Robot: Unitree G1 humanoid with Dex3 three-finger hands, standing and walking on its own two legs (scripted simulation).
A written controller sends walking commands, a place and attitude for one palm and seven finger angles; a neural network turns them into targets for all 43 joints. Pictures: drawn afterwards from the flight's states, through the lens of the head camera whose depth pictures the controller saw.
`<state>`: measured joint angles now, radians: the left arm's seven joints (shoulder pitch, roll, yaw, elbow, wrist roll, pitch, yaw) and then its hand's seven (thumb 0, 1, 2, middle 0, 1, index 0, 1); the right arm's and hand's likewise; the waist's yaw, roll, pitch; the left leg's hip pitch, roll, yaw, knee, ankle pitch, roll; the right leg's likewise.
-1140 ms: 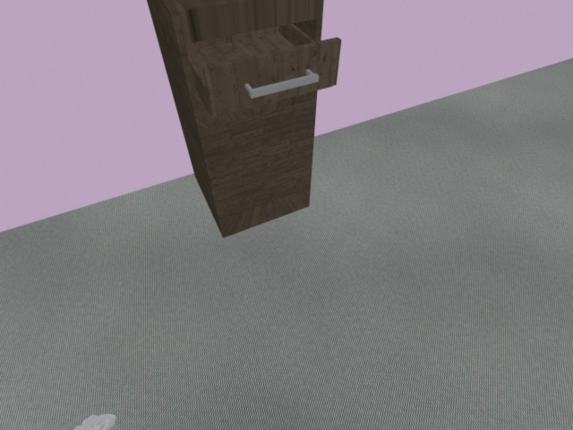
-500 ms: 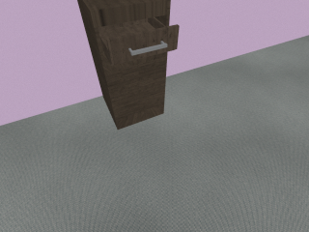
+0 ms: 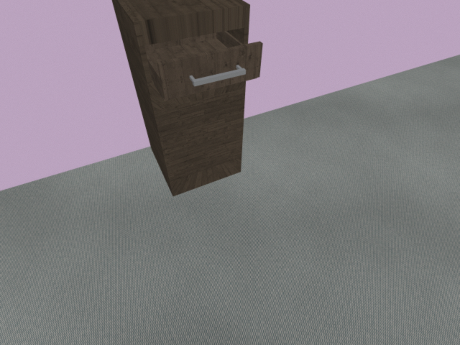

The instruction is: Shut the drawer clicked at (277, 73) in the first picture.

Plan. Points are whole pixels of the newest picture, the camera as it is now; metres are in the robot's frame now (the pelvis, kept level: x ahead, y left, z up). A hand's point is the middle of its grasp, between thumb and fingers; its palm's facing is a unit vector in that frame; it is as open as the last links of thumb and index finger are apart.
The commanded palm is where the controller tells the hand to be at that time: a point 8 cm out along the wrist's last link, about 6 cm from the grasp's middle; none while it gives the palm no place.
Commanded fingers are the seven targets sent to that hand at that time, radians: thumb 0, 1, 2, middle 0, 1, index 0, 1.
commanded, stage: look at it before walking up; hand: left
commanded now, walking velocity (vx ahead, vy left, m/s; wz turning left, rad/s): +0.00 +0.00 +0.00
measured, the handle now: (217, 74) +0.96 +0.10 +0.00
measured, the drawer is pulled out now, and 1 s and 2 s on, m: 0.15 0.15 0.15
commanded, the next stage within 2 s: walk to a spot facing it in 0.30 s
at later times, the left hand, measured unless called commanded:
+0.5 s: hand out of the picture +0.06 +0.25 -0.16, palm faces -0.03 -0.94 -0.33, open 7.4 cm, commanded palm none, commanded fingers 0.00 0.90 0.90 -0.20 -0.30 -0.20 -0.30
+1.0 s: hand out of the picture +0.04 +0.17 -0.17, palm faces -0.18 -0.95 -0.24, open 7.4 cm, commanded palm none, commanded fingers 0.00 0.90 0.90 -0.20 -0.30 -0.20 -0.30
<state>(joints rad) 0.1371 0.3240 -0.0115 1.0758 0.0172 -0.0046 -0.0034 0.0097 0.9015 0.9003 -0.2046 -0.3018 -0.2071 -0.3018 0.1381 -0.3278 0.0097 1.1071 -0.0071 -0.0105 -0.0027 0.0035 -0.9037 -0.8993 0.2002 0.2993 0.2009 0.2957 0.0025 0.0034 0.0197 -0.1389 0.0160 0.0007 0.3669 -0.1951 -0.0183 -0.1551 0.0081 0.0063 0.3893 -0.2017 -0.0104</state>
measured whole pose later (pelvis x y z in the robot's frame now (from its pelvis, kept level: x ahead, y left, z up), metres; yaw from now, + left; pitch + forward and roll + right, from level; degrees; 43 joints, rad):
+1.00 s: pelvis -0.04 -0.01 -0.01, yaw -14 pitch +0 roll +2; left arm 0.28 0.18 0.04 0.91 0.02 0.04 0.00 0.01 0.90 0.90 -0.21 -0.30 -0.21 -0.30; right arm 0.14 -0.23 -0.06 0.93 -0.01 0.05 -0.01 0.01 -0.91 -0.90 0.20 0.30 0.20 0.30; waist 0.04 0.01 0.08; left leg -0.44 0.02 0.00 1.03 -0.40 -0.05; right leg -0.35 0.09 0.12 0.52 -0.17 -0.06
